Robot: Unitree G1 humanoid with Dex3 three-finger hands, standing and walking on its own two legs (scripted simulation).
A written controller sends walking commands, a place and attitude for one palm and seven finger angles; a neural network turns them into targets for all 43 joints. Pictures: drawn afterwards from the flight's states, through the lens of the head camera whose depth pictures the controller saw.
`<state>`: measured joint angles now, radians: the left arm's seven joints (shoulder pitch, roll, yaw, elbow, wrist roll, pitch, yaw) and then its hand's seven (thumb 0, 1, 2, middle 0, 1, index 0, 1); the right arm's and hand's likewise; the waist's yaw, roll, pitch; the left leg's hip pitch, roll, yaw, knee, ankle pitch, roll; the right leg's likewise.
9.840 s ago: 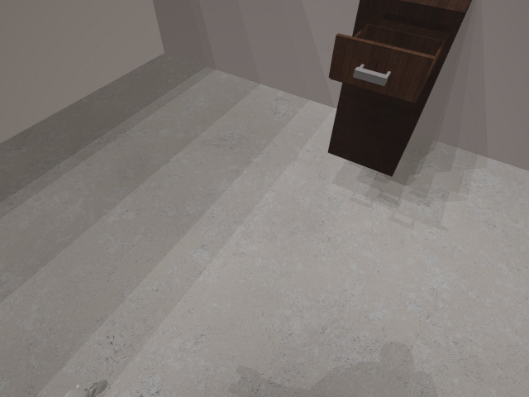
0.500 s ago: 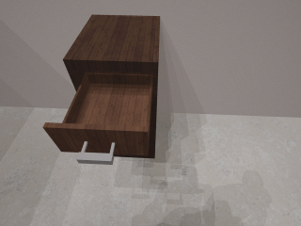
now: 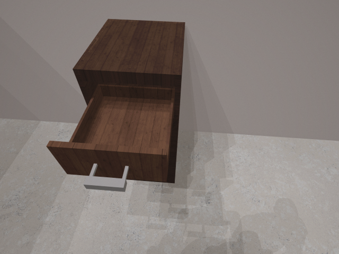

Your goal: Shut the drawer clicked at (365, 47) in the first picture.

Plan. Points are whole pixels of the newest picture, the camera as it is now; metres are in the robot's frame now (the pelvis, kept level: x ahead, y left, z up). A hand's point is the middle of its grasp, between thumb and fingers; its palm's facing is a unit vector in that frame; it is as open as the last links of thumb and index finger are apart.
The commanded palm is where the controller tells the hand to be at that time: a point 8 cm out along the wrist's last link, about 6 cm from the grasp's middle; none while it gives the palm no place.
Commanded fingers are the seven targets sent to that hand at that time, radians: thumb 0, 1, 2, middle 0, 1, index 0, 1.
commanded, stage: come to a stop and stand still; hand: left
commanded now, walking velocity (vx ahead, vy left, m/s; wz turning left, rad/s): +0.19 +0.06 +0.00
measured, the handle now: (108, 176) +0.33 +0.21 -0.07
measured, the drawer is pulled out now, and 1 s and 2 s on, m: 0.30 0.30 0.30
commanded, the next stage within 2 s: look again from close up in 1.02 s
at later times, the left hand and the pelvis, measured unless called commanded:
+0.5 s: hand out of the picture +0.04 +0.19 -0.17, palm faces +0.01 -0.97 -0.26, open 7.3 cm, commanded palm none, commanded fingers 0.00 0.90 0.90 -0.20 -0.30 -0.20 -0.30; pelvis +0.00 +0.01 +0.00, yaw -1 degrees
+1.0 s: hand out of the picture -0.07 +0.22 -0.17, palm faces +0.02 -0.98 -0.22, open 7.4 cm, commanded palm none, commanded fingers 0.00 0.90 0.90 -0.20 -0.30 -0.20 -0.30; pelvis -0.05 +0.03 +0.00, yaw +1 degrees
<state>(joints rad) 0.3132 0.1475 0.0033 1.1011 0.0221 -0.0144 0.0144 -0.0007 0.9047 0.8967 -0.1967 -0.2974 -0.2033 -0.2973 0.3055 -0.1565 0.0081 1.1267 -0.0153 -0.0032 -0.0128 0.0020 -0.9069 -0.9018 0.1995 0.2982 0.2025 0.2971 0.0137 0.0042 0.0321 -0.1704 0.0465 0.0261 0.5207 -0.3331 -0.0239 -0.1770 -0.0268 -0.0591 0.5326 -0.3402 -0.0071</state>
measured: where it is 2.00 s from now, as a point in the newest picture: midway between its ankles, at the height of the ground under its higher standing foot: outside the picture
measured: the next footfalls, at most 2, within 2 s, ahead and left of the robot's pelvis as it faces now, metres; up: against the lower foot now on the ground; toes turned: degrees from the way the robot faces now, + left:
none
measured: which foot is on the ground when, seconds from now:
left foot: down 0.00-1.00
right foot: down 0.00-1.00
